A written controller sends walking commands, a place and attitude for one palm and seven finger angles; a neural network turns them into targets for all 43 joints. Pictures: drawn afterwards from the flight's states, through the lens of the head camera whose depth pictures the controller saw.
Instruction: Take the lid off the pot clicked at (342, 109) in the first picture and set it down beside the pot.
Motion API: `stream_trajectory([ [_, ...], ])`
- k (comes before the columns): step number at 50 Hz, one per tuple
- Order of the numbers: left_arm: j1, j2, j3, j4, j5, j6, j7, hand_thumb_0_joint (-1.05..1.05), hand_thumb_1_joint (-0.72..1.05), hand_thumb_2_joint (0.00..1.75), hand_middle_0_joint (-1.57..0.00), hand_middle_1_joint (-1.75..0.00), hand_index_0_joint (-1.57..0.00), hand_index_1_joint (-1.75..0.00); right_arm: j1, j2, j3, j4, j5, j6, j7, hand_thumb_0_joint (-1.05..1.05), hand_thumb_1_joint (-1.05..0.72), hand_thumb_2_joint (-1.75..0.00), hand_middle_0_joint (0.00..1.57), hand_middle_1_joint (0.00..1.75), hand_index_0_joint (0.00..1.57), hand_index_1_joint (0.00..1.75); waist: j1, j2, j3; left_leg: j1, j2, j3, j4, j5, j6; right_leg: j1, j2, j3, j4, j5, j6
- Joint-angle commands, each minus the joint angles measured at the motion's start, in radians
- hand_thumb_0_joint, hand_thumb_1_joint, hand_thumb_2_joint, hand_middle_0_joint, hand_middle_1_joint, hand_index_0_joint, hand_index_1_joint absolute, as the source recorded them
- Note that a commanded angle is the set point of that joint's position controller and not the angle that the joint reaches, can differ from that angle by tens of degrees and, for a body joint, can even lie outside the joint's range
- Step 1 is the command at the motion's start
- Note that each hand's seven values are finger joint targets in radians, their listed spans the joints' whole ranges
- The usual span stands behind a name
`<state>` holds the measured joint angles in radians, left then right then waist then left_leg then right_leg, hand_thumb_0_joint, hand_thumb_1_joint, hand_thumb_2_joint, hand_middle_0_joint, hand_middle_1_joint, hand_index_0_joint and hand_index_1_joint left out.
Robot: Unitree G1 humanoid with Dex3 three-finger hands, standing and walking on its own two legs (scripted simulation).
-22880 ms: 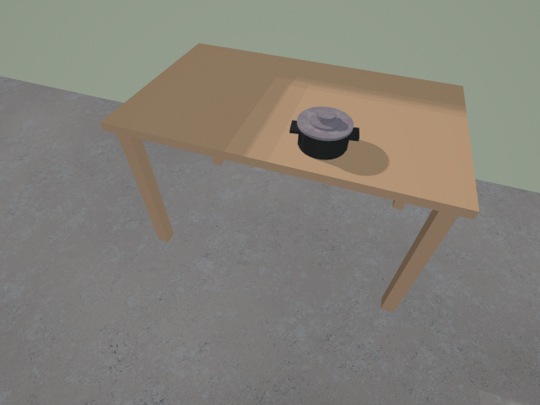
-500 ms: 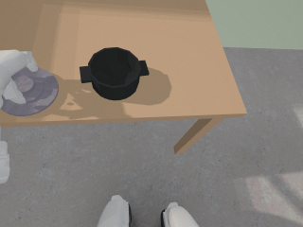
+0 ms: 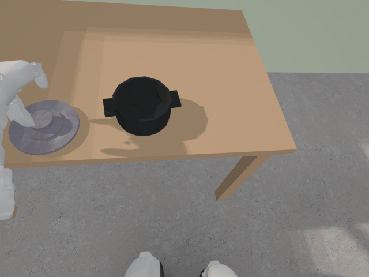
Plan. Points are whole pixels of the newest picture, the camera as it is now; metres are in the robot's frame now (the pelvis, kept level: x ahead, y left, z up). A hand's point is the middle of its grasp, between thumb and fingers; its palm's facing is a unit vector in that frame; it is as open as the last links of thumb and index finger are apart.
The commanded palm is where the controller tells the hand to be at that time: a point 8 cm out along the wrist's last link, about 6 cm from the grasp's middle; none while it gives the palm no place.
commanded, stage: raise the empty hand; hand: left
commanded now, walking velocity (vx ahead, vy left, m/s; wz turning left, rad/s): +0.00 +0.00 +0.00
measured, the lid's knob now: (41, 120) +0.49 +0.33 -0.04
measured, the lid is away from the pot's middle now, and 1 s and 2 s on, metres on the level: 0.25 0.25 0.25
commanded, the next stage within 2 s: draw the hand back to the body in 0.72 s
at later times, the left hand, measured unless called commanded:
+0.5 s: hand (5, 84) +0.47 +0.33 +0.10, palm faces -0.42 -0.11 -0.90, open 11.0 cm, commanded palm +0.51 +0.31 +0.17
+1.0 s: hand (4, 78) +0.47 +0.31 +0.13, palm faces -0.39 -0.11 -0.91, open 11.0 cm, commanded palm +0.47 +0.30 +0.18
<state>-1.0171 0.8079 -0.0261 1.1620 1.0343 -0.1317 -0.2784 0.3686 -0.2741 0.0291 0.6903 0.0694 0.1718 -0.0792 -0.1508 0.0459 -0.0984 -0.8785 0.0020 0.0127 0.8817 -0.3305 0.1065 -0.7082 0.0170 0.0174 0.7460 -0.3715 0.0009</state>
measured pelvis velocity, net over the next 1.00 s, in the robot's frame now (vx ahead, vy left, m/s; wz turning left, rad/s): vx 0.02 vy -0.02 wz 0.02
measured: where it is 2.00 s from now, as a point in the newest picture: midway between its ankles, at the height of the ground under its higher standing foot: outside the picture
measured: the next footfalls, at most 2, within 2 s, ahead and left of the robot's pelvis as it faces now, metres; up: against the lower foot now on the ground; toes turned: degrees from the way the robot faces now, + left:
none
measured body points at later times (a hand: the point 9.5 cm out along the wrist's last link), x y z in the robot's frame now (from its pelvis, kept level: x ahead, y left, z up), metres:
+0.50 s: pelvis +0.01 -0.01 +0.02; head +0.11 +0.02 +0.45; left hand +0.49 +0.33 +0.15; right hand +0.02 -0.29 -0.09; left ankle +0.05 +0.04 -0.69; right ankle -0.01 -0.19 -0.69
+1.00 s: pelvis +0.02 -0.02 +0.03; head +0.10 +0.00 +0.47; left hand +0.48 +0.32 +0.18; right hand +0.05 -0.30 -0.09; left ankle +0.05 +0.04 -0.69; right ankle -0.01 -0.19 -0.69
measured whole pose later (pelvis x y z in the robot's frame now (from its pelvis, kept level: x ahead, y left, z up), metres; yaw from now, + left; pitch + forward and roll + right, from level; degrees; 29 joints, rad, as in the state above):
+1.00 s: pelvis +0.02 -0.02 +0.03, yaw +1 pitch +14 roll -4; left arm -0.94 0.82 0.01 1.03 0.98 -0.16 -0.37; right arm 0.34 -0.29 0.01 0.67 0.08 0.17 -0.07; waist -0.11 0.04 -0.08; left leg -0.66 -0.01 0.02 0.70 -0.28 0.08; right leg -0.50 0.00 0.03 0.58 -0.32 0.02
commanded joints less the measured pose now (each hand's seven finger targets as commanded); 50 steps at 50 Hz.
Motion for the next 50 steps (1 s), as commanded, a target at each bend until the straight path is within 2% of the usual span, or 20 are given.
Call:
stream_trajectory([
  [1,-0.45,0.284,0.067,-0.209,-0.017,-0.013,0.033,0.0,0.05,0.52,-0.31,-0.94,-0.31,-0.94,0.138,-0.217,-0.073,-0.043,0.004,-0.013,-0.02,0.0,-0.9,-0.9,0.2,0.3,0.2,0.3,0.007,0.169,-0.411,0.709,0.034,-0.144,-0.144,0.299,-0.062,-0.187,0.073,-0.088,-0.1,0.077,-0.049],
  [3,-0.463,0.253,0.039,-0.189,-0.017,-0.005,0.03,0.0,0.05,0.52,-0.31,-0.94,-0.31,-0.94,0.144,-0.217,-0.08,-0.035,0.001,-0.013,-0.019,0.0,-0.9,-0.9,0.2,0.3,0.2,0.3,-0.007,0.166,-0.409,0.723,0.032,-0.138,-0.143,0.286,-0.061,-0.193,0.075,-0.09,-0.108,0.075,-0.046],
  [5,-0.46,0.291,0.058,-0.177,-0.021,-0.001,0.027,0.0,0.05,0.52,-0.31,-0.94,-0.31,-0.94,0.141,-0.222,-0.076,-0.039,0.006,-0.016,-0.022,0.0,-0.9,-0.9,0.2,0.3,0.2,0.3,-0.006,0.126,-0.402,0.68,0.025,-0.123,-0.151,0.246,-0.05,-0.147,0.074,-0.082,-0.117,0.084,-0.044],
  [7,-0.5,0.323,0.085,-0.255,-0.021,-0.016,0.02,0.0,0.05,0.52,-0.31,-0.94,-0.31,-0.94,0.146,-0.22,-0.08,-0.038,0.002,-0.019,-0.028,0.0,-0.9,-0.9,0.2,0.3,0.2,0.3,0.005,0.17,-0.478,0.759,0.031,-0.13,-0.154,0.344,-0.058,-0.128,0.073,-0.082,-0.121,0.116,-0.042],
  [9,-0.475,0.341,0.099,-0.247,-0.017,-0.016,0.016,0.0,0.05,0.52,-0.31,-0.94,-0.31,-0.94,0.143,-0.217,-0.078,-0.041,0.004,-0.02,-0.026,0.0,-0.9,-0.9,0.2,0.3,0.2,0.3,0.013,0.18,-0.471,0.758,0.027,-0.124,-0.15,0.378,-0.064,-0.113,0.074,-0.085,-0.126,0.132,-0.044],
  [10,-0.453,0.299,0.068,-0.197,-0.02,-0.008,0.013,0.0,0.05,0.52,-0.31,-0.94,-0.31,-0.94,0.139,-0.216,-0.077,-0.038,0.006,-0.021,-0.025,0.0,-0.9,-0.9,0.2,0.3,0.2,0.3,0.003,0.156,-0.432,0.737,0.025,-0.115,-0.151,0.364,-0.06,-0.117,0.074,-0.088,-0.13,0.129,-0.044],
  [15,-0.422,0.322,0.071,-0.144,-0.029,-0.002,-0.008,0.0,0.05,0.52,-0.31,-0.94,-0.31,-0.94,0.127,-0.219,-0.072,-0.043,0.016,-0.023,-0.025,0.0,-0.9,-0.9,0.2,0.3,0.2,0.3,0.004,0.096,-0.356,0.666,0.015,-0.088,-0.17,0.294,-0.044,-0.07,0.071,-0.084,-0.154,0.132,-0.04],
  [17,-0.468,0.323,0.073,-0.24,-0.028,-0.02,-0.022,0.0,0.05,0.52,-0.31,-0.94,-0.31,-0.94,0.127,-0.219,-0.077,-0.044,0.012,-0.023,-0.029,0.0,-0.9,-0.9,0.2,0.3,0.2,0.3,0.015,0.18,-0.422,0.76,0.025,-0.102,-0.175,0.401,-0.056,-0.079,0.071,-0.085,-0.155,0.153,-0.044],
  [18,-0.46,0.278,0.037,-0.195,-0.028,-0.013,-0.029,0.0,0.05,0.52,-0.31,-0.94,-0.31,-0.94,0.127,-0.217,-0.078,-0.038,0.012,-0.023,-0.025,0.0,-0.9,-0.9,0.2,0.3,0.2,0.3,0.005,0.176,-0.386,0.762,0.026,-0.103,-0.174,0.388,-0.058,-0.104,0.072,-0.09,-0.159,0.132,-0.045],
  [20,-0.478,0.313,0.061,-0.244,-0.035,-0.023,-0.041,0.0,0.05,0.52,-0.31,-0.94,-0.31,-0.94,0.122,-0.22,-0.079,-0.04,0.013,-0.025,-0.025,0.0,-0.9,-0.9,0.2,0.3,0.2,0.3,0.013,0.172,-0.395,0.772,0.03,-0.109,-0.182,0.38,-0.055,-0.082,0.07,-0.088,-0.169,0.139,-0.045],
  [22,-0.477,0.358,0.107,-0.309,-0.046,-0.041,-0.049,0.0,0.05,0.52,-0.31,-0.94,-0.31,-0.94,0.126,-0.218,-0.084,-0.046,0.011,-0.025,-0.031,0.0,-0.9,-0.9,0.2,0.3,0.2,0.3,0.026,0.174,-0.479,0.832,0.028,-0.107,-0.173,0.498,-0.056,-0.035,0.072,-0.083,-0.173,0.196,-0.042],
  [26,-0.444,0.335,0.099,-0.283,-0.061,-0.043,-0.059,0.0,0.05,0.52,-0.31,-0.94,-0.31,-0.94,0.11,-0.211,-0.08,-0.048,0.017,-0.026,-0.029,0.0,-0.9,-0.9,0.2,0.3,0.2,0.3,0.031,0.156,-0.43,0.802,0.025,-0.095,-0.189,0.506,-0.054,-0.014,0.067,-0.09,-0.186,0.212,-0.043],
  [30,-0.447,0.296,0.058,-0.229,-0.056,-0.02,-0.06,0.0,0.05,0.52,-0.31,-0.94,-0.31,-0.94,0.098,-0.217,-0.081,-0.042,0.02,-0.022,-0.021,0.0,-0.9,-0.9,0.2,0.3,0.2,0.3,0.024,0.118,-0.341,0.753,0.02,-0.091,-0.22,0.367,-0.044,-0.026,0.065,-0.089,-0.212,0.161,-0.044],
  [32,-0.45,0.275,0.041,-0.243,-0.056,-0.017,-0.061,0.0,0.05,0.52,-0.31,-0.94,-0.31,-0.94,0.095,-0.212,-0.081,-0.045,0.018,-0.025,-0.017,0.0,-0.9,-0.9,0.2,0.3,0.2,0.3,0.027,0.157,-0.362,0.793,0.018,-0.086,-0.216,0.437,-0.049,-0.013,0.065,-0.087,-0.208,0.182,-0.048],
  [35,-0.441,0.257,0.026,-0.2,-0.064,-0.009,-0.072,0.0,0.05,0.52,-0.31,-0.94,-0.31,-0.94,0.093,-0.217,-0.081,-0.041,0.021,-0.023,-0.014,0.0,-0.9,-0.9,0.2,0.3,0.2,0.3,0.019,0.075,-0.328,0.739,0.016,-0.081,-0.228,0.353,-0.04,0.002,0.063,-0.088,-0.218,0.169,-0.044],
  [39,-0.488,0.324,0.07,-0.262,-0.056,-0.024,-0.069,0.0,0.05,0.52,-0.31,-0.94,-0.31,-0.94,0.088,-0.22,-0.081,-0.049,0.019,-0.023,-0.022,0.0,-0.9,-0.9,0.2,0.3,0.2,0.3,0.028,0.093,-0.39,0.76,0.011,-0.078,-0.231,0.368,-0.036,0.042,0.06,-0.081,-0.218,0.197,-0.043],
  [41,-0.497,0.299,0.059,-0.297,-0.059,-0.031,-0.066,0.0,0.05,0.52,-0.31,-0.94,-0.31,-0.94,0.08,-0.213,-0.081,-0.055,0.018,-0.029,-0.021,0.0,-0.9,-0.9,0.2,0.3,0.2,0.3,0.033,0.12,-0.398,0.794,0.02,-0.084,-0.232,0.424,-0.042,0.029,0.058,-0.085,-0.215,0.201,-0.047],
  [42,-0.49,0.315,0.076,-0.318,-0.052,-0.034,-0.063,0.0,0.05,0.52,-0.31,-0.94,-0.31,-0.94,0.082,-0.211,-0.085,-0.054,0.013,-0.027,-0.02,0.0,-0.9,-0.9,0.2,0.3,0.2,0.3,0.039,0.153,-0.425,0.826,0.018,-0.087,-0.23,0.455,-0.045,0.035,0.061,-0.085,-0.218,0.206,-0.047],
  [45,-0.373,0.369,0.148,-0.302,-0.059,-0.042,-0.054,0.0,0.05,0.52,-0.31,-0.94,-0.31,-0.94,0.063,-0.204,-0.084,-0.076,0.015,-0.021,-0.019,0.0,-0.9,-0.9,0.2,0.3,0.2,0.3,0.057,0.106,-0.436,0.79,0.006,-0.072,-0.229,0.459,-0.04,0.098,0.059,-0.084,-0.221,0.244,-0.046],
  [50,-0.275,0.283,0.109,-0.334,-0.077,-0.027,-0.057,0.0,0.05,0.52,-0.31,-0.94,-0.31,-0.94,0.023,-0.193,-0.09,-0.099,0.016,-0.003,0.006,0.0,-0.9,-0.9,0.2,0.3,0.2,0.3,0.066,0.104,-0.366,0.788,0.004,-0.069,-0.248,0.471,-0.041,0.098,0.06,-0.093,-0.24,0.238,-0.047],
])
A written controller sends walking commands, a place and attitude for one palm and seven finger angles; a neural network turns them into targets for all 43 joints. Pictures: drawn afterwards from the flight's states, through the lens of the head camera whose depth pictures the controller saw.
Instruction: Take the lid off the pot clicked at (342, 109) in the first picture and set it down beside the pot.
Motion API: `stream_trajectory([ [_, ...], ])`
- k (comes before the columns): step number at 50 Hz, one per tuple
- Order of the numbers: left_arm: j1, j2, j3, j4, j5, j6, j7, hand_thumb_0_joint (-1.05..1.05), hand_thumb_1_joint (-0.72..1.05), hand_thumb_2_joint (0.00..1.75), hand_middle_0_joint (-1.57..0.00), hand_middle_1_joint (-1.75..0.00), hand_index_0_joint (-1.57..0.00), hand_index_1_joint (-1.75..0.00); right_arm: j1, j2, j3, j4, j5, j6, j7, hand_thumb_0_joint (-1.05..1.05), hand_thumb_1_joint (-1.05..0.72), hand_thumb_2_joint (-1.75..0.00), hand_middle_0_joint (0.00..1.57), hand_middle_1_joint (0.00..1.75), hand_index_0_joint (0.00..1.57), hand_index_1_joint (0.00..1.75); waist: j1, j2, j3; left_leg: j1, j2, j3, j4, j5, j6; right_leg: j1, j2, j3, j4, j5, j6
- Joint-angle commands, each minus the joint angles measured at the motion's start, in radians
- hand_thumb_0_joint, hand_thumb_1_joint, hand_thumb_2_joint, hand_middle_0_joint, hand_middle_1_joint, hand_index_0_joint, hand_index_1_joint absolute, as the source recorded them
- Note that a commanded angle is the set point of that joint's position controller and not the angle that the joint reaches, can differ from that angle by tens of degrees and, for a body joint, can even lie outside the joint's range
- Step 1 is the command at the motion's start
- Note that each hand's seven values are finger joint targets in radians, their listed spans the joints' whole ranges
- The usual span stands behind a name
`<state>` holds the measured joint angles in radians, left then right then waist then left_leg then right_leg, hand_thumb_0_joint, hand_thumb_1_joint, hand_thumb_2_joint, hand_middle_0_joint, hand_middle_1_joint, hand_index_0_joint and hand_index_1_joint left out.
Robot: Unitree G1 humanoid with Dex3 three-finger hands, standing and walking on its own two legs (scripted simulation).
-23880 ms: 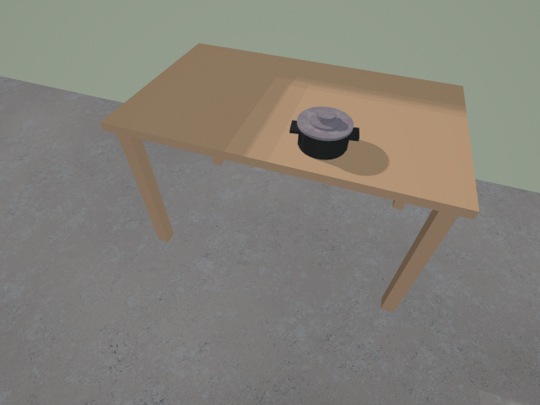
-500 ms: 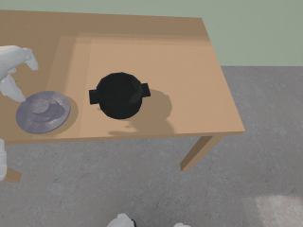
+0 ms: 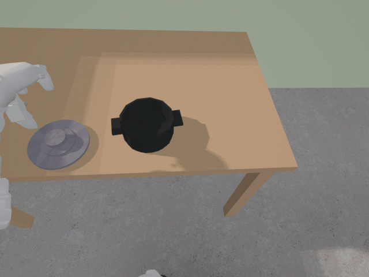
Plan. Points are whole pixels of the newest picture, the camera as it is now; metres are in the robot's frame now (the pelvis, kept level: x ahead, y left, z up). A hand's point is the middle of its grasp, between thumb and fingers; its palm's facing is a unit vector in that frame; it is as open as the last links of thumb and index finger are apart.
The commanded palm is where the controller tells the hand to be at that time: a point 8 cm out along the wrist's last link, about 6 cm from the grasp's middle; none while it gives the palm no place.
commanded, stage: draw the hand back to the body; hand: left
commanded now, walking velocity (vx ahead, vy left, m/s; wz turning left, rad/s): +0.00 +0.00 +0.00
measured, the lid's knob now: (55, 138) +0.48 +0.33 -0.06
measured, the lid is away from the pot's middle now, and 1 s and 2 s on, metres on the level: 0.25 0.25 0.25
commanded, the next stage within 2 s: none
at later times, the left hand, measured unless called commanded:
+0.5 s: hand (44, 106) +0.42 +0.26 +0.13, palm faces +0.22 -0.85 -0.47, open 11.0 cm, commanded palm +0.37 +0.30 +0.17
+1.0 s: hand (44, 123) +0.37 +0.23 +0.15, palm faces +0.45 -0.84 -0.31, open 9.0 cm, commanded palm +0.30 +0.26 +0.18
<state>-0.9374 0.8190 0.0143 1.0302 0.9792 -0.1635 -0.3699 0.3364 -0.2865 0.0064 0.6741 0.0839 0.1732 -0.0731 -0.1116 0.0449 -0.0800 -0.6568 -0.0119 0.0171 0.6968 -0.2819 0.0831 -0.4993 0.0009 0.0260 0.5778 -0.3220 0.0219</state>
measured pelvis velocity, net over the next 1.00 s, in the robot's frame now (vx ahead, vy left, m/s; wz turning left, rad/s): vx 0.04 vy -0.07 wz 0.02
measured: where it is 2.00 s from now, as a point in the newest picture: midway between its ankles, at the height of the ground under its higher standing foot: outside the picture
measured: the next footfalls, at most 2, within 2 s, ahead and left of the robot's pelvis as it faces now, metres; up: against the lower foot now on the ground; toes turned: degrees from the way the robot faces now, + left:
none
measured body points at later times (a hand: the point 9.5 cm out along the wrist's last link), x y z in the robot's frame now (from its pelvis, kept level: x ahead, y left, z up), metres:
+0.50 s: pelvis +0.01 -0.02 +0.02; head +0.05 -0.01 +0.46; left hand +0.41 +0.30 +0.15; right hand +0.12 -0.26 -0.09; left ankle +0.03 +0.06 -0.72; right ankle -0.03 -0.17 -0.72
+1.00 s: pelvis +0.04 -0.07 +0.02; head +0.05 -0.08 +0.47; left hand +0.34 +0.28 +0.17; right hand +0.18 -0.32 -0.09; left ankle +0.03 +0.06 -0.72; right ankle -0.03 -0.17 -0.72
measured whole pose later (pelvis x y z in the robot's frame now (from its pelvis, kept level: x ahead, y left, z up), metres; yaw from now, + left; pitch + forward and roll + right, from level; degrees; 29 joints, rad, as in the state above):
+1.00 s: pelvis +0.04 -0.07 +0.02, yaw +1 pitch +0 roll +0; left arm -0.17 0.43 0.35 0.30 -0.06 -0.05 0.08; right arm 0.22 -0.28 0.01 0.67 0.05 -0.02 -0.06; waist -0.01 0.05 0.00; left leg -0.22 0.02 0.00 0.47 -0.26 -0.01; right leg -0.08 0.03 0.01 0.40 -0.32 -0.02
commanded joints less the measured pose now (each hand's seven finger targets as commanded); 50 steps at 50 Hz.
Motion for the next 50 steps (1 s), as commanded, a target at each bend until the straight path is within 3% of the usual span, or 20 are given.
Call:
stream_trajectory([
  [1,-0.359,0.277,0.075,-0.25,-0.026,-0.001,0.03,0.0,0.05,0.52,-0.31,-0.94,-0.31,-0.94,0.038,-0.179,-0.066,-0.095,0.001,-0.004,0.001,0.0,-0.9,-0.9,0.2,0.3,0.2,0.3,0.036,0.132,-0.402,0.583,0.018,-0.069,-0.065,0.463,-0.015,-0.092,0.072,-0.097,-0.077,0.213,-0.071],
  [4,-0.327,0.326,0.125,-0.296,-0.038,-0.004,0.032,0.0,0.05,0.52,-0.31,-0.94,-0.31,-0.94,0.025,-0.176,-0.068,-0.108,0.002,0.006,0.001,0.0,-0.9,-0.9,0.2,0.3,0.2,0.3,0.038,0.101,-0.42,0.586,0.009,-0.068,-0.072,0.428,-0.003,-0.041,0.07,-0.095,-0.084,0.222,-0.067],
  [6,-0.311,0.296,0.11,-0.336,-0.056,-0.009,0.027,0.0,0.05,0.52,-0.31,-0.94,-0.31,-0.94,-0.002,-0.17,-0.064,-0.12,0.004,0.002,0.002,0.0,-0.9,-0.9,0.2,0.3,0.2,0.3,0.039,0.098,-0.393,0.583,0.014,-0.067,-0.088,0.426,0.0,-0.033,0.064,-0.094,-0.094,0.217,-0.068],
  [9,-0.291,0.321,0.142,-0.379,-0.062,-0.015,0.031,0.0,0.05,0.52,-0.31,-0.94,-0.31,-0.94,-0.018,-0.169,-0.065,-0.121,0.003,0.009,-0.001,0.0,-0.9,-0.9,0.2,0.3,0.2,0.3,0.045,0.102,-0.39,0.603,0.01,-0.073,-0.102,0.402,0.002,-0.021,0.064,-0.1,-0.105,0.204,-0.068],
  [14,-0.207,0.246,0.089,-0.351,-0.078,0.004,0.029,0.0,0.05,0.52,-0.31,-0.94,-0.31,-0.94,-0.06,-0.159,-0.057,-0.131,0.008,0.011,0.008,0.0,-0.9,-0.9,0.2,0.3,0.2,0.3,0.044,0.065,-0.292,0.534,0.006,-0.059,-0.136,0.273,0.005,-0.002,0.056,-0.101,-0.126,0.159,-0.069],
  [15,-0.188,0.269,0.115,-0.355,-0.078,0.005,0.03,0.0,0.05,0.52,-0.31,-0.94,-0.31,-0.94,-0.067,-0.158,-0.056,-0.141,0.01,0.012,0.007,0.0,-0.9,-0.9,0.2,0.3,0.2,0.3,0.054,0.048,-0.291,0.527,-0.002,-0.06,-0.139,0.258,0.009,0.017,0.057,-0.099,-0.131,0.162,-0.07],
  [16,-0.32,-0.023,0.175,-0.413,-0.668,-0.031,0.163,0.0,0.05,0.52,-0.31,-0.94,-0.31,-0.94,0.038,-0.086,-0.036,-0.203,0.021,-0.045,-0.016,0.0,-0.9,-0.9,0.2,0.3,0.2,0.3,-0.005,0.102,-0.22,0.711,0.064,-0.111,-0.209,0.136,-0.033,-0.038,0.036,-0.088,-0.153,0.117,-0.096],
  [17,-0.196,-0.041,0.149,-0.32,-0.738,-0.018,0.237,0.0,0.05,0.52,-0.31,-0.94,-0.31,-0.94,-0.007,-0.113,-0.019,-0.161,0.011,-0.066,-0.025,0.0,-0.9,-0.9,0.2,0.3,0.2,0.3,0.016,0.058,-0.157,0.719,0.094,-0.158,-0.231,0.025,-0.033,-0.038,0.038,-0.085,-0.159,0.059,-0.093],
  [18,-0.208,-0.068,0.134,-0.392,-0.754,-0.016,0.276,0.0,0.05,0.52,-0.31,-0.94,-0.31,-0.94,-0.029,-0.11,-0.013,-0.175,0.013,-0.084,-0.03,0.0,-0.9,-0.9,0.2,0.3,0.2,0.3,0.022,0.056,-0.172,0.717,0.097,-0.181,-0.266,-0.044,-0.039,-0.032,0.033,-0.081,-0.164,0.042,-0.089],
  [19,-0.168,-0.031,0.209,-0.39,-0.827,-0.012,0.311,0.0,0.05,0.52,-0.31,-0.94,-0.31,-0.94,-0.031,-0.126,-0.017,-0.172,0.001,-0.101,-0.038,0.0,-0.9,-0.9,0.2,0.3,0.2,0.3,0.033,-0.014,-0.205,0.693,0.092,-0.168,-0.262,-0.026,-0.035,0.027,0.027,-0.067,-0.18,0.073,-0.088],
  [20,-0.195,0.03,0.266,-0.442,-0.863,-0.019,0.342,0.0,0.05,0.52,-0.31,-0.94,-0.31,-0.94,-0.035,-0.142,-0.015,-0.169,-0.002,-0.117,-0.043,0.0,-0.9,-0.9,0.2,0.3,0.2,0.3,0.046,-0.02,-0.274,0.698,0.078,-0.14,-0.25,0.047,-0.033,0.089,0.021,-0.051,-0.192,0.126,-0.083],
  [21,-0.2,0.075,0.313,-0.477,-0.88,-0.024,0.369,0.0,0.05,0.52,-0.31,-0.94,-0.31,-0.94,-0.048,-0.147,-0.009,-0.161,-0.006,-0.132,-0.043,0.0,-0.9,-0.9,0.2,0.3,0.2,0.3,0.057,0.009,-0.307,0.706,0.07,-0.12,-0.238,0.119,-0.036,0.127,0.019,-0.044,-0.193,0.168,-0.084],
  [23,-0.157,0.069,0.352,-0.533,-0.915,-0.024,0.408,0.0,0.09,0.54,-0.3,-0.91,-0.3,-0.91,-0.051,-0.141,-0.013,-0.151,-0.017,-0.157,-0.034,0.0,-0.9,-0.9,0.2,0.3,0.2,0.3,0.066,0.088,-0.321,0.722,0.064,-0.099,-0.232,0.234,-0.053,0.179,0.015,-0.047,-0.19,0.238,-0.082],
  [27,0.019,0.006,0.376,-0.594,-0.957,-0.012,0.447,0.0,0.18,0.58,-0.29,-0.84,-0.29,-0.84,-0.074,-0.128,-0.013,-0.14,-0.029,-0.189,-0.015,0.0,-0.9,-0.9,0.2,0.3,0.2,0.3,0.083,0.168,-0.245,0.702,0.058,-0.07,-0.234,0.335,-0.066,0.23,0.018,-0.057,-0.198,0.3,-0.082],
  [30,0.144,-0.039,0.379,-0.671,-0.987,0.001,0.452,0.0,0.24,0.61,-0.28,-0.79,-0.28,-0.79,-0.092,-0.123,-0.02,-0.148,-0.029,-0.203,0.0,0.0,-0.9,-0.9,0.2,0.3,0.2,0.3,0.094,0.14,-0.213,0.673,0.055,-0.052,-0.228,0.391,-0.063,0.276,0.015,-0.065,-0.192,0.361,-0.076],
  [34,0.272,-0.044,0.414,-0.719,-1.011,0.02,0.455,0.0,0.33,0.64,-0.27,-0.73,-0.27,-0.73,-0.108,-0.128,-0.032,-0.153,-0.031,-0.21,0.007,0.0,-0.9,-0.9,0.2,0.3,0.2,0.3,0.1,0.005,-0.191,0.629,0.051,-0.025,-0.222,0.429,-0.046,0.33,0.019,-0.065,-0.188,0.446,-0.065],
  [37,0.279,-0.053,0.409,-0.798,-1.015,0.022,0.457,0.0,0.39,0.67,-0.26,-0.68,-0.26,-0.68,-0.12,-0.127,-0.035,-0.151,-0.03,-0.219,0.005,0.0,-0.9,-0.9,0.2,0.3,0.2,0.3,0.097,0.039,-0.209,0.66,0.038,-0.007,-0.221,0.462,-0.042,0.341,0.019,-0.053,-0.191,0.489,-0.056],
  [42,0.37,-0.104,0.39,-0.88,-1.031,0.035,0.463,0.0,0.5,0.72,-0.25,-0.6,-0.25,-0.6,-0.145,-0.117,-0.038,-0.146,-0.027,-0.234,0.005,0.0,-0.9,-0.9,0.2,0.3,0.2,0.3,0.095,0.023,-0.182,0.664,0.025,0.009,-0.22,0.45,-0.035,0.353,0.019,-0.049,-0.196,0.533,-0.047],
  [45,0.438,-0.086,0.421,-0.927,-1.039,0.04,0.469,0.0,0.56,0.75,-0.24,-0.56,-0.24,-0.56,-0.168,-0.114,-0.037,-0.149,-0.027,-0.238,0.006,0.0,-0.9,-0.9,0.2,0.3,0.2,0.3,0.108,-0.018,-0.179,0.643,0.016,0.018,-0.224,0.408,-0.028,0.387,0.009,-0.045,-0.199,0.565,-0.038],
  [50,0.527,-0.103,0.438,-1.04,-1.051,0.034,0.471,0.0,0.67,0.8,-0.23,-0.48,-0.23,-0.48,-0.21,-0.096,-0.031,-0.159,-0.03,-0.255,0.004,0.0,-0.9,-0.9,0.2,0.3,0.2,0.3,0.12,0.027,-0.167,0.659,0.01,0.029,-0.224,0.417,-0.029,0.408,0.002,-0.044,-0.2,0.619,-0.032],
])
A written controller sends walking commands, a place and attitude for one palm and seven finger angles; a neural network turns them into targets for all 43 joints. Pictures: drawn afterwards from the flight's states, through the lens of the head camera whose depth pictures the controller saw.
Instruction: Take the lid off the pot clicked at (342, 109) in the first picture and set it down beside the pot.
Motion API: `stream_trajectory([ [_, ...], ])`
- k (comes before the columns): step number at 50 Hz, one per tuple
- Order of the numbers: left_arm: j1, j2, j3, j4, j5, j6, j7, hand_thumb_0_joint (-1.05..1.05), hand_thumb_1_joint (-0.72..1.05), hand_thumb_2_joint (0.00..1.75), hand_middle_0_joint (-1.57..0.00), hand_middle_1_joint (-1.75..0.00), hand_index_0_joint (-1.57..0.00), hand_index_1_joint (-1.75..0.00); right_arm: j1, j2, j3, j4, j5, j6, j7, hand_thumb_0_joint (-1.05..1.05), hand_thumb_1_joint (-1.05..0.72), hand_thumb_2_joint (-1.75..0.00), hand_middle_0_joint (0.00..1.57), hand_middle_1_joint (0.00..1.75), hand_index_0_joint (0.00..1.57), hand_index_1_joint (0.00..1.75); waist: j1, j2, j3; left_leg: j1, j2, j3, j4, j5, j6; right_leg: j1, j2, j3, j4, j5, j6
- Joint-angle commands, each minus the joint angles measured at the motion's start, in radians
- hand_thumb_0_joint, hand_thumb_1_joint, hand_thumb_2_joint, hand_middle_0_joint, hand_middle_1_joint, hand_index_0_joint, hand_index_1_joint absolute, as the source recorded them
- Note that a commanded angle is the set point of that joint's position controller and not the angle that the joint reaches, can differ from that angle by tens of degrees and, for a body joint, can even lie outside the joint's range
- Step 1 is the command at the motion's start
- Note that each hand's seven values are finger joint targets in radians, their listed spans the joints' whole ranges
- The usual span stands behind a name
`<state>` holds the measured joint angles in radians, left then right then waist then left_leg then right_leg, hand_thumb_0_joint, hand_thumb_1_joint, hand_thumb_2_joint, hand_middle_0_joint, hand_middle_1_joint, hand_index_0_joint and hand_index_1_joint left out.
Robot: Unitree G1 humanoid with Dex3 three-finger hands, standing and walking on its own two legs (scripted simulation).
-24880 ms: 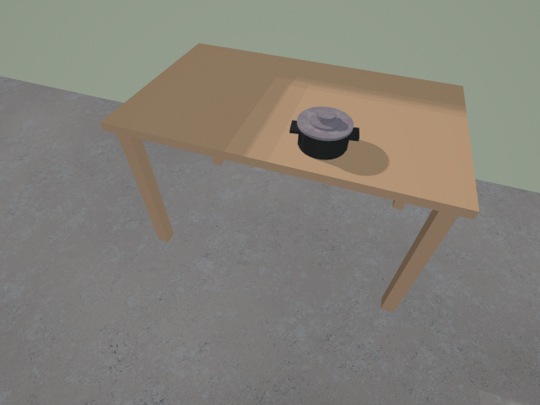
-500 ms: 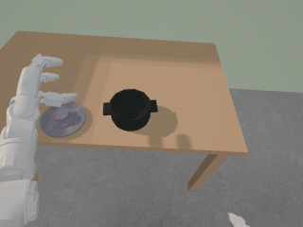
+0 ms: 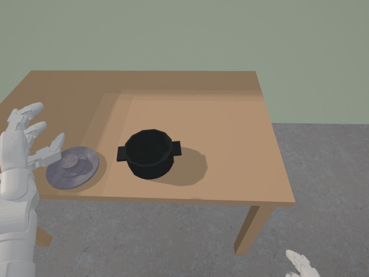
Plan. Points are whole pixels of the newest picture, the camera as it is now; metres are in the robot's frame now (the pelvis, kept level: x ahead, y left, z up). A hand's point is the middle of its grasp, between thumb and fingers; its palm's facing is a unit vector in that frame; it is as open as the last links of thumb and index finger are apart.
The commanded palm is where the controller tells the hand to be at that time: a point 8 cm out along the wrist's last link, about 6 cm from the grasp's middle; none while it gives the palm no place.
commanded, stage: draw the hand back to the body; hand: left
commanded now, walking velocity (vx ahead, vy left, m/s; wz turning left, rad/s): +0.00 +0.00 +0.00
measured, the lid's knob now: (70, 162) +0.45 +0.39 -0.09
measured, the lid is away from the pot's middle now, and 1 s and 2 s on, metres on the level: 0.25 0.25 0.25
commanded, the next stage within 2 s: step back with the hand held close in 1.08 s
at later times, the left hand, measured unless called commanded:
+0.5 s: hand (38, 182) +0.24 +0.27 +0.15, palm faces +0.43 -0.85 -0.30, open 7.5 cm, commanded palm +0.18 +0.30 +0.17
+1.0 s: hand (12, 234) +0.15 +0.25 +0.16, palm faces +0.36 -0.85 -0.37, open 7.4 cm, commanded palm +0.10 +0.30 +0.18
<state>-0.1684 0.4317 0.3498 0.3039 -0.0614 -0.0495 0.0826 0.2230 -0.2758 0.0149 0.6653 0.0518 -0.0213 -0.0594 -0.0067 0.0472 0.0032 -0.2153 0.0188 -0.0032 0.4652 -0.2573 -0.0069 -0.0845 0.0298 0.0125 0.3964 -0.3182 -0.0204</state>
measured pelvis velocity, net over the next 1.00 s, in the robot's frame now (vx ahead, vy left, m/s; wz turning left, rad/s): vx -0.02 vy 0.02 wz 0.01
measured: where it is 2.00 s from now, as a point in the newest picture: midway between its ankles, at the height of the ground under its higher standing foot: outside the picture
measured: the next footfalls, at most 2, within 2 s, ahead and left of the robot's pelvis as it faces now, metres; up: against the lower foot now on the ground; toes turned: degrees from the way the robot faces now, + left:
none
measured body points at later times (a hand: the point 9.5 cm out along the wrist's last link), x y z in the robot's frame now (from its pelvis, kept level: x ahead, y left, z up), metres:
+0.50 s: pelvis -0.01 +0.00 +0.00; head -0.02 -0.03 +0.45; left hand +0.21 +0.31 +0.16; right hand +0.18 -0.23 -0.09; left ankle -0.01 +0.13 -0.74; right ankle -0.07 -0.11 -0.74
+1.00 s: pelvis -0.02 +0.02 +0.00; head -0.05 +0.00 +0.45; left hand +0.13 +0.30 +0.18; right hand +0.18 -0.19 -0.07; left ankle -0.01 +0.13 -0.74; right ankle -0.07 -0.11 -0.74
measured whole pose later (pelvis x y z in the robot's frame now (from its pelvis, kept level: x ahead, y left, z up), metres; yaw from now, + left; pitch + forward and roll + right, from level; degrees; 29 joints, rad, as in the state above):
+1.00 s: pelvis -0.02 +0.02 +0.00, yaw +1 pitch -5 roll -1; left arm 0.53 0.34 0.27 -0.46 -0.09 -0.09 0.07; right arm 0.17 -0.22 0.03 0.63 0.01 -0.10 -0.06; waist 0.06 0.06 0.02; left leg -0.14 0.00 0.00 0.43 -0.21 0.01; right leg 0.00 0.01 0.01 0.35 -0.27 0.00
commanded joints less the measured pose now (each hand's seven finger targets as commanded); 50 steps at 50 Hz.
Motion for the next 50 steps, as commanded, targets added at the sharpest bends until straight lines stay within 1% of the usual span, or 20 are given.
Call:
stream_trajectory([
  [1,-0.232,0.289,0.107,-0.339,-0.011,-0.085,0.018,0.0,0.69,0.81,-0.23,-0.46,-0.23,-0.46,-0.1,-0.108,-0.04,-0.15,0.0,-0.064,-0.008,0.0,-0.9,-0.9,0.2,0.3,0.2,0.3,0.016,0.021,-0.252,0.217,-0.023,0.047,0.008,0.393,0.06,-0.001,-0.028,-0.03,-0.023,0.62,0.01],
  [6,-0.12,0.243,0.102,-0.348,-0.022,-0.076,0.015,0.0,0.79,0.85,-0.21,-0.38,-0.21,-0.38,-0.123,-0.1,-0.04,-0.153,-0.001,-0.067,-0.012,0.0,-0.9,-0.9,0.2,0.3,0.2,0.3,0.02,-0.02,-0.181,0.2,-0.022,0.054,-0.005,0.345,0.06,-0.025,-0.03,-0.033,-0.036,0.587,0.014],
  [7,-0.07,0.231,0.103,-0.329,-0.028,-0.071,0.014,0.0,0.81,0.86,-0.21,-0.36,-0.21,-0.36,-0.125,-0.097,-0.04,-0.155,-0.003,-0.065,-0.013,0.0,-0.9,-0.9,0.2,0.3,0.2,0.3,0.021,-0.059,-0.166,0.187,-0.02,0.056,-0.007,0.336,0.061,-0.026,-0.029,-0.034,-0.035,0.589,0.019],
  [10,-0.106,0.215,0.081,-0.45,-0.031,-0.085,0.009,0.0,0.88,0.89,-0.2,-0.32,-0.2,-0.32,-0.153,-0.091,-0.034,-0.17,-0.001,-0.074,-0.015,0.0,-0.9,-0.9,0.2,0.3,0.2,0.3,0.025,-0.002,-0.189,0.229,-0.021,0.05,-0.019,0.333,0.061,-0.03,-0.029,-0.033,-0.046,0.537,0.013],
  [11,-0.098,0.216,0.084,-0.465,-0.031,-0.089,0.009,0.0,0.9,0.9,-0.2,-0.3,-0.2,-0.3,-0.158,-0.087,-0.033,-0.169,-0.003,-0.081,-0.015,0.0,-0.9,-0.9,0.2,0.3,0.2,0.3,0.024,0.004,-0.163,0.232,-0.022,0.05,-0.016,0.325,0.062,-0.045,-0.028,-0.031,-0.059,0.522,0.013],
  [14,-0.03,0.209,0.097,-0.514,-0.035,-0.093,0.016,0.0,0.9,0.9,-0.2,-0.3,-0.2,-0.3,-0.162,-0.082,-0.031,-0.171,-0.008,-0.092,-0.016,0.0,-0.9,-0.9,0.2,0.3,0.2,0.3,0.034,0.02,-0.183,0.245,-0.019,0.044,-0.027,0.333,0.059,-0.025,-0.028,-0.035,-0.057,0.512,0.008],
  [15,0.012,0.203,0.106,-0.493,-0.036,-0.09,0.016,0.0,0.9,0.9,-0.2,-0.3,-0.2,-0.3,-0.164,-0.081,-0.031,-0.17,-0.01,-0.092,-0.016,0.0,-0.9,-0.9,0.2,0.3,0.2,0.3,0.038,-0.018,-0.162,0.236,-0.018,0.043,-0.029,0.327,0.06,-0.033,-0.026,-0.038,-0.06,0.503,0.009],
  [18,0.058,0.17,0.083,-0.564,-0.04,-0.097,0.011,0.0,0.9,0.9,-0.2,-0.3,-0.2,-0.3,-0.172,-0.076,-0.03,-0.177,-0.011,-0.096,-0.016,0.0,-0.9,-0.9,0.2,0.3,0.2,0.3,0.039,0.008,-0.165,0.249,-0.017,0.044,-0.038,0.325,0.057,-0.027,-0.028,-0.039,-0.069,0.486,0.007],
  [21,0.115,0.145,0.066,-0.58,-0.042,-0.096,0.006,0.0,0.9,0.9,-0.2,-0.3,-0.2,-0.3,-0.182,-0.073,-0.027,-0.178,-0.014,-0.101,-0.016,0.0,-0.9,-0.9,0.2,0.3,0.2,0.3,0.038,-0.023,-0.124,0.243,-0.015,0.036,-0.046,0.298,0.058,-0.045,-0.025,-0.042,-0.085,0.443,0.007],
  [24,0.154,0.153,0.08,-0.669,-0.041,-0.105,0.011,0.0,0.9,0.9,-0.2,-0.3,-0.2,-0.3,-0.191,-0.067,-0.028,-0.184,-0.019,-0.11,-0.019,0.0,-0.9,-0.9,0.2,0.3,0.2,0.3,0.045,0.024,-0.138,0.259,-0.012,0.036,-0.056,0.284,0.055,-0.039,-0.026,-0.041,-0.091,0.406,0.004],
  [25,0.191,0.148,0.084,-0.662,-0.042,-0.105,0.011,0.0,0.9,0.9,-0.2,-0.3,-0.2,-0.3,-0.191,-0.066,-0.026,-0.182,-0.021,-0.109,-0.019,0.0,-0.9,-0.9,0.2,0.3,0.2,0.3,0.05,-0.001,-0.128,0.255,-0.012,0.033,-0.057,0.29,0.056,-0.04,-0.024,-0.044,-0.093,0.409,0.003],
  [26,0.196,0.157,0.088,-0.708,-0.043,-0.111,0.01,0.0,0.9,0.9,-0.2,-0.3,-0.2,-0.3,-0.194,-0.067,-0.025,-0.184,-0.02,-0.112,-0.017,0.0,-0.9,-0.9,0.2,0.3,0.2,0.3,0.052,0.028,-0.136,0.257,-0.012,0.028,-0.062,0.294,0.053,-0.027,-0.026,-0.041,-0.095,0.406,0.0],
  [29,0.303,0.108,0.059,-0.709,-0.044,-0.106,0.008,0.0,0.9,0.9,-0.2,-0.3,-0.2,-0.3,-0.194,-0.058,-0.026,-0.185,-0.024,-0.115,-0.015,0.0,-0.9,-0.9,0.2,0.3,0.2,0.3,0.05,0.001,-0.102,0.244,-0.007,0.029,-0.064,0.291,0.052,-0.037,-0.025,-0.046,-0.093,0.401,0.002],
  [33,0.358,0.11,0.062,-0.781,-0.041,-0.108,0.005,0.0,0.9,0.9,-0.2,-0.3,-0.2,-0.3,-0.198,-0.058,-0.025,-0.19,-0.028,-0.115,-0.014,0.0,-0.9,-0.9,0.2,0.3,0.2,0.3,0.054,-0.011,-0.091,0.239,-0.003,0.022,-0.072,0.273,0.05,-0.043,-0.025,-0.047,-0.103,0.365,0.001],
  [38,0.475,0.104,0.065,-0.873,-0.037,-0.114,0.008,0.0,0.9,0.9,-0.2,-0.3,-0.2,-0.3,-0.198,-0.052,-0.023,-0.198,-0.034,-0.126,-0.011,0.0,-0.9,-0.9,0.2,0.3,0.2,0.3,0.063,0.022,-0.086,0.231,-0.001,0.013,-0.081,0.257,0.045,-0.04,-0.026,-0.048,-0.104,0.333,-0.004],
  [39,0.504,0.073,0.038,-0.87,-0.038,-0.109,0.004,0.0,0.9,0.9,-0.2,-0.3,-0.2,-0.3,-0.205,-0.048,-0.023,-0.199,-0.033,-0.123,-0.012,0.0,-0.9,-0.9,0.2,0.3,0.2,0.3,0.06,0.02,-0.062,0.227,0.002,0.016,-0.082,0.253,0.043,-0.05,-0.024,-0.049,-0.107,0.323,-0.003],
  [42,0.532,0.069,0.029,-0.916,-0.038,-0.111,0.004,0.0,0.9,0.9,-0.2,-0.3,-0.2,-0.3,-0.207,-0.047,-0.022,-0.204,-0.033,-0.127,-0.011,0.0,-0.9,-0.9,0.2,0.3,0.2,0.3,0.054,0.009,-0.027,0.204,0.005,0.008,-0.092,0.192,0.039,-0.071,-0.024,-0.05,-0.12,0.253,-0.002],
  [46,0.618,0.091,0.056,-1.004,-0.034,-0.121,0.008,0.0,0.9,0.9,-0.2,-0.3,-0.2,-0.3,-0.209,-0.044,-0.02,-0.213,-0.036,-0.135,-0.012,0.0,-0.9,-0.9,0.2,0.3,0.2,0.3,0.067,0.027,-0.046,0.205,0.004,-0.004,-0.094,0.178,0.039,-0.063,-0.024,-0.046,-0.119,0.23,-0.007],
  [48,0.602,0.088,0.053,-1.003,-0.031,-0.119,0.014,0.0,0.9,0.9,-0.2,-0.3,-0.2,-0.3,-0.204,-0.045,-0.02,-0.207,-0.039,-0.138,-0.015,0.0,-0.9,-0.9,0.2,0.3,0.2,0.3,0.065,0.015,-0.057,0.204,0.005,-0.005,-0.092,0.178,0.037,-0.062,-0.025,-0.047,-0.116,0.23,-0.007],
  [50,0.583,0.067,0.038,-0.964,-0.031,-0.107,0.017,0.0,0.9,0.9,-0.2,-0.3,-0.2,-0.3,-0.202,-0.047,-0.019,-0.198,-0.039,-0.133,-0.019,0.0,-0.9,-0.9,0.2,0.3,0.2,0.3,0.057,0.003,-0.02,0.196,0.004,-0.004,-0.092,0.164,0.038,-0.084,-0.025,-0.045,-0.125,0.215,-0.005],
])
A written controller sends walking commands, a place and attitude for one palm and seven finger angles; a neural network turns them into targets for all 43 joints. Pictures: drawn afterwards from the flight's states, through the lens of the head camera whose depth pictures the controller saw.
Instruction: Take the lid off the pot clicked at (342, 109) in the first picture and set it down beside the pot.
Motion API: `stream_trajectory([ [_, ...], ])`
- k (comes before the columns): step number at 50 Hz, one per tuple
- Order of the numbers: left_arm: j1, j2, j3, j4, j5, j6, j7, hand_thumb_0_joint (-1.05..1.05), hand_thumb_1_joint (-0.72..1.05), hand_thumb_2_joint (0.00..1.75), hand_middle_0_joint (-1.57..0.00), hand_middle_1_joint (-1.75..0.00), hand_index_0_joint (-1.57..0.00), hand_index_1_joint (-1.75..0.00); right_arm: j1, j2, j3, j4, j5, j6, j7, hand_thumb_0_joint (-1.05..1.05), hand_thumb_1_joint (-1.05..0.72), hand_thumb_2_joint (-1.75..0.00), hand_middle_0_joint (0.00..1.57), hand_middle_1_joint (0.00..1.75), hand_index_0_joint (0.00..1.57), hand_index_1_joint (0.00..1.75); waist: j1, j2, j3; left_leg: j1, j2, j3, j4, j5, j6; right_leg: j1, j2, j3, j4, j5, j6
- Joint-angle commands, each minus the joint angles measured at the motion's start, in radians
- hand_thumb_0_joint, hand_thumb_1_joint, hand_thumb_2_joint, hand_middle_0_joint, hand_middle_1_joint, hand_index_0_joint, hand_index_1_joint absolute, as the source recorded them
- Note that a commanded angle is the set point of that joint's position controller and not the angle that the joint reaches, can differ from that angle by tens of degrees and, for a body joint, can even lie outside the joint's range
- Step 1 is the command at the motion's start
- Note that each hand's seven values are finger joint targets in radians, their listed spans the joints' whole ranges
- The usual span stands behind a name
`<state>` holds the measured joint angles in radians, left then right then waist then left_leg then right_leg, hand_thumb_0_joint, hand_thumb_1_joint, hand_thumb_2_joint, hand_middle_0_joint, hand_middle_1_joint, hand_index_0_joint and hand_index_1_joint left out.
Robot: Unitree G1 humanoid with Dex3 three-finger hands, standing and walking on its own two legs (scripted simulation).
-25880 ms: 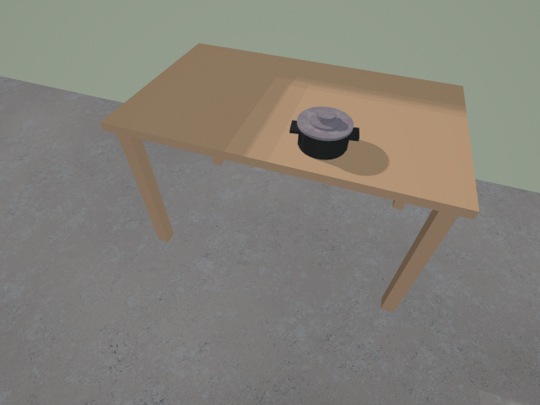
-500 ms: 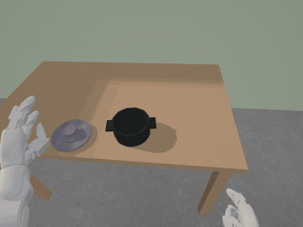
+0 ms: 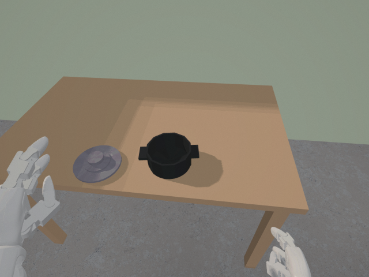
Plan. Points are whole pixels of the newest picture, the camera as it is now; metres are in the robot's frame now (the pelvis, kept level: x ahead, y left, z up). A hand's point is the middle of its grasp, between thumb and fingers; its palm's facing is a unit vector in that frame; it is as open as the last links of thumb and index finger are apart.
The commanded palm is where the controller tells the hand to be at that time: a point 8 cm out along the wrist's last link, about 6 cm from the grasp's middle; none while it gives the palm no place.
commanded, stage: draw the hand back to the body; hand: left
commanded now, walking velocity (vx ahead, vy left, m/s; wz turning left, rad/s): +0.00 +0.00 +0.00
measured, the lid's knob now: (95, 158) +0.48 +0.37 -0.09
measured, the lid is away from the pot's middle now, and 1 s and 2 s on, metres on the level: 0.25 0.25 0.25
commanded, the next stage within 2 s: step back with the hand held close in 0.08 s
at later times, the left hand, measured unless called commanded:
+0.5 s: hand (53, 212) +0.18 +0.25 +0.13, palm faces +0.21 -0.86 -0.46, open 7.4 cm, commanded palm +0.11 +0.30 +0.17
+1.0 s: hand (11, 252) +0.11 +0.27 +0.14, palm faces +0.31 -0.86 -0.41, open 7.4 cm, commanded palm +0.04 +0.32 +0.17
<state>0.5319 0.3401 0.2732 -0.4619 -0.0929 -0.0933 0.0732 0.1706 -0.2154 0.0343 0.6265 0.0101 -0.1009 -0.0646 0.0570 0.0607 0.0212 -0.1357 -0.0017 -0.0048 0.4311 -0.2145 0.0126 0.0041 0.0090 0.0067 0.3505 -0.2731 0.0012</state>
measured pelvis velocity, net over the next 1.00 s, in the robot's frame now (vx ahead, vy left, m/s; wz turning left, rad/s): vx -0.08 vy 0.04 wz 0.02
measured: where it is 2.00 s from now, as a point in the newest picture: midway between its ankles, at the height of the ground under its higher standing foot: outside the picture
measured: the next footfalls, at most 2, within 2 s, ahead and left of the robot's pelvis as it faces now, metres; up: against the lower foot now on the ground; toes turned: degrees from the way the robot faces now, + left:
right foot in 1.22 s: -0.12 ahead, -0.11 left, +0.00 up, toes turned -4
left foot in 1.42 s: -0.06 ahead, +0.15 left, +0.00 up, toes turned +0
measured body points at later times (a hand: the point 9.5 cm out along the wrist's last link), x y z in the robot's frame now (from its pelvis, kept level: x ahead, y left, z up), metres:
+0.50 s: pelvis -0.02 +0.02 -0.01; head +0.02 +0.03 +0.44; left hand +0.16 +0.29 +0.16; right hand +0.16 -0.22 -0.09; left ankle +0.02 +0.11 -0.74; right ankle -0.05 -0.12 -0.74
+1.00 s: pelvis -0.08 +0.04 -0.03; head -0.06 +0.07 +0.42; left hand +0.09 +0.32 +0.16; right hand +0.09 -0.20 -0.09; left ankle +0.02 +0.11 -0.74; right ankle -0.05 -0.12 -0.74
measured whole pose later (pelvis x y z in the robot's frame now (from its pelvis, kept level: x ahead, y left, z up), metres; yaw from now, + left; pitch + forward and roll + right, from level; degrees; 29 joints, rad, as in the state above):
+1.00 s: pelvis -0.08 +0.04 -0.03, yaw +1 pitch -1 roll -3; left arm 0.62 0.39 0.36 -0.64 -0.06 -0.21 0.10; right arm 0.21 -0.21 0.00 0.55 0.02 -0.08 -0.07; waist -0.01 0.00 0.07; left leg -0.46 0.00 0.01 0.67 -0.18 0.06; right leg -0.33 -0.02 -0.04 0.65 -0.33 0.04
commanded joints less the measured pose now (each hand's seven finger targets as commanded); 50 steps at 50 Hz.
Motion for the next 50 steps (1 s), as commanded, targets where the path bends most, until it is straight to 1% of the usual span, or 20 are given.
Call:
stream_trajectory([
  [1,-0.14,0.158,0.11,-0.214,0.004,-0.066,0.026,0.0,0.9,0.9,-0.2,-0.3,-0.2,-0.3,-0.15,-0.106,-0.039,-0.16,0.005,-0.055,-0.015,0.0,-0.9,-0.9,0.2,0.3,0.2,0.3,-0.012,-0.009,-0.036,0.121,0.024,-0.005,-0.059,0.115,0.018,-0.174,-0.002,-0.04,-0.082,0.161,-0.027],
  [4,-0.117,0.126,0.08,-0.195,0.005,-0.059,0.026,0.0,0.9,0.9,-0.2,-0.3,-0.2,-0.3,-0.156,-0.101,-0.037,-0.164,0.004,-0.055,-0.018,0.0,-0.9,-0.9,0.2,0.3,0.2,0.3,-0.011,0.008,-0.007,0.115,0.027,-0.008,-0.065,0.076,0.017,-0.192,-0.003,-0.041,-0.086,0.114,-0.026],
  [9,-0.075,0.164,0.117,-0.253,0.008,-0.07,0.033,0.0,0.9,0.9,-0.2,-0.3,-0.2,-0.3,-0.157,-0.1,-0.037,-0.169,-0.003,-0.067,-0.018,0.0,-0.9,-0.9,0.2,0.3,0.2,0.3,0.007,0.001,-0.071,0.123,0.023,-0.015,-0.063,0.111,0.018,-0.148,-0.005,-0.039,-0.07,0.147,-0.03],
  [10,-0.285,0.348,0.307,-0.383,0.012,-0.123,0.042,0.0,0.9,0.9,-0.2,-0.3,-0.2,-0.3,-0.136,-0.118,-0.04,-0.201,0.005,-0.042,-0.011,0.0,-0.9,-0.9,0.2,0.3,0.2,0.3,-0.012,-0.016,0.027,0.029,0.037,-0.03,-0.023,0.029,0.044,-0.217,-0.049,0.06,-0.102,0.225,-0.024],
  [11,-0.287,0.344,0.31,-0.352,0.012,-0.145,0.039,0.0,0.9,0.9,-0.2,-0.3,-0.2,-0.3,-0.137,-0.097,-0.033,-0.183,0.002,-0.034,-0.012,0.0,-0.9,-0.9,0.2,0.3,0.2,0.3,-0.023,-0.015,0.024,0.011,0.034,-0.036,-0.004,0.005,0.041,-0.221,-0.079,0.071,-0.096,0.25,-0.033],
  [13,-0.097,0.214,0.22,-0.191,0.017,-0.135,0.019,0.0,0.9,0.9,-0.2,-0.3,-0.2,-0.3,-0.115,-0.096,-0.044,-0.161,-0.001,-0.023,-0.002,0.0,-0.9,-0.9,0.2,0.3,0.2,0.3,-0.031,-0.13,0.04,-0.013,0.04,-0.042,0.034,0.036,0.044,-0.239,-0.092,0.077,-0.081,0.293,-0.024],
  [17,0.047,0.131,0.153,-0.19,0.019,-0.139,-0.013,0.0,0.9,0.9,-0.2,-0.3,-0.2,-0.3,-0.091,-0.124,-0.065,-0.201,0.009,-0.003,0.013,0.0,-0.9,-0.9,0.2,0.3,0.2,0.3,-0.036,-0.027,-0.073,-0.008,0.068,-0.041,0.038,0.162,0.053,-0.192,-0.094,0.029,0.0,0.333,-0.005],
  [24,0.139,0.225,0.24,-0.395,0.019,-0.16,-0.001,0.0,0.9,0.9,-0.2,-0.3,-0.2,-0.3,-0.083,-0.119,-0.083,-0.261,0.022,0.034,0.009,0.0,-0.9,-0.9,0.2,0.3,0.2,0.3,-0.029,-0.035,-0.205,-0.004,0.119,-0.083,0.048,0.426,0.066,-0.166,-0.068,-0.013,0.126,0.35,0.015],
  [26,0.148,0.263,0.271,-0.449,0.018,-0.162,0.012,0.0,0.9,0.9,-0.2,-0.3,-0.2,-0.3,-0.08,-0.121,-0.084,-0.266,0.025,0.033,0.004,0.0,-0.9,-0.9,0.2,0.3,0.2,0.3,-0.027,0.026,-0.227,-0.007,0.139,-0.106,0.036,0.45,0.072,-0.168,-0.056,-0.019,0.159,0.291,0.019],
  [28,0.165,0.236,0.251,-0.463,0.012,-0.161,0.019,0.0,0.9,0.9,-0.2,-0.3,-0.2,-0.3,-0.067,-0.116,-0.084,-0.264,0.023,0.024,0.003,0.0,-0.9,-0.9,0.2,0.3,0.2,0.3,-0.03,0.111,-0.211,-0.014,0.161,-0.131,0.006,0.437,0.074,-0.206,-0.043,-0.029,0.19,0.135,0.022],
  [31,0.175,0.24,0.267,-0.452,0.015,-0.158,0.03,0.0,0.9,0.9,-0.2,-0.3,-0.2,-0.3,-0.05,-0.121,-0.089,-0.248,0.016,-0.007,0.004,0.0,-0.9,-0.9,0.2,0.3,0.2,0.3,-0.032,0.176,-0.174,-0.046,0.195,-0.17,-0.049,0.298,0.084,-0.242,-0.023,-0.042,0.209,-0.072,0.023],
  [36,0.15,0.208,0.252,-0.36,0.02,-0.155,0.033,0.0,0.9,0.9,-0.2,-0.3,-0.2,-0.3,-0.035,-0.13,-0.09,-0.241,0.02,-0.029,0.002,0.0,-0.9,-0.9,0.2,0.3,0.2,0.3,-0.043,0.034,-0.101,-0.213,0.164,-0.153,-0.031,-0.061,0.066,-0.183,-0.04,-0.039,0.13,0.041,0.015],
  [37,0.14,0.19,0.233,-0.336,0.019,-0.153,0.031,0.0,0.9,0.9,-0.2,-0.3,-0.2,-0.3,-0.036,-0.124,-0.088,-0.245,0.023,-0.027,0.002,0.0,-0.9,-0.9,0.2,0.3,0.2,0.3,-0.05,-0.024,-0.086,-0.24,0.137,-0.126,-0.001,-0.156,0.054,-0.197,-0.065,-0.018,0.106,0.07,0.008],
  [39,0.117,0.195,0.229,-0.301,0.017,-0.157,0.034,0.0,0.9,0.9,-0.2,-0.3,-0.2,-0.3,-0.037,-0.118,-0.096,-0.248,0.026,-0.025,-0.002,0.0,-0.9,-0.9,0.2,0.3,0.2,0.3,-0.062,-0.147,-0.04,-0.257,0.085,-0.093,0.092,-0.327,0.032,-0.321,-0.139,0.058,0.023,-0.085,-0.025],
  [41,0.099,0.216,0.224,-0.31,0.018,-0.165,0.041,0.0,0.9,0.9,-0.2,-0.3,-0.2,-0.3,-0.021,-0.118,-0.104,-0.228,0.023,-0.024,-0.004,0.0,-0.9,-0.9,0.2,0.3,0.2,0.3,-0.075,-0.216,-0.036,-0.155,0.035,-0.059,0.291,-0.269,0.009,-0.477,-0.233,0.15,-0.067,-0.182,-0.088],
  [42,0.077,0.191,0.192,-0.32,0.02,-0.167,0.044,0.0,0.9,0.9,-0.2,-0.3,-0.2,-0.3,-0.024,-0.104,-0.094,-0.22,0.017,-0.023,-0.004,0.0,-0.9,-0.9,0.2,0.3,0.2,0.3,-0.085,-0.215,-0.031,-0.147,0.027,-0.046,0.345,-0.228,0.006,-0.502,-0.267,0.156,-0.064,-0.124,-0.102],
  [44,0.055,0.2,0.201,-0.345,0.024,-0.174,0.052,0.0,0.9,0.9,-0.2,-0.3,-0.2,-0.3,-0.042,-0.098,-0.088,-0.222,0.012,-0.027,-0.004,0.0,-0.9,-0.9,0.2,0.3,0.2,0.3,-0.089,-0.192,-0.051,-0.165,0.037,-0.059,0.283,-0.165,0.014,-0.448,-0.257,0.11,0.016,0.051,-0.09],
  [46,0.058,0.241,0.239,-0.395,0.026,-0.186,0.061,0.0,0.9,0.9,-0.2,-0.3,-0.2,-0.3,-0.072,-0.116,-0.089,-0.246,0.013,-0.03,-0.013,0.0,-0.9,-0.9,0.2,0.3,0.2,0.3,-0.077,-0.06,-0.055,-0.225,0.102,-0.147,0.083,-0.16,0.042,-0.386,-0.157,0.031,0.137,0.06,-0.035],
  [48,0.07,0.219,0.228,-0.459,0.023,-0.2,0.059,0.0,0.9,0.9,-0.2,-0.3,-0.2,-0.3,-0.074,-0.125,-0.079,-0.273,0.019,-0.045,-0.015,0.0,-0.9,-0.9,0.2,0.3,0.2,0.3,-0.059,0.189,-0.068,-0.325,0.219,-0.289,-0.167,-0.36,0.077,-0.298,-0.033,-0.049,0.322,-0.096,0.016],
  [50,0.052,0.236,0.256,-0.483,0.045,-0.214,0.062,0.0,0.9,0.9,-0.2,-0.3,-0.2,-0.3,-0.06,-0.125,-0.086,-0.263,0.012,-0.067,-0.013,0.0,-0.9,-0.9,0.2,0.3,0.2,0.3,-0.057,0.275,-0.071,-0.483,0.304,-0.349,-0.315,-0.582,0.111,-0.18,0.019,-0.036,0.558,-0.205,0.023],
])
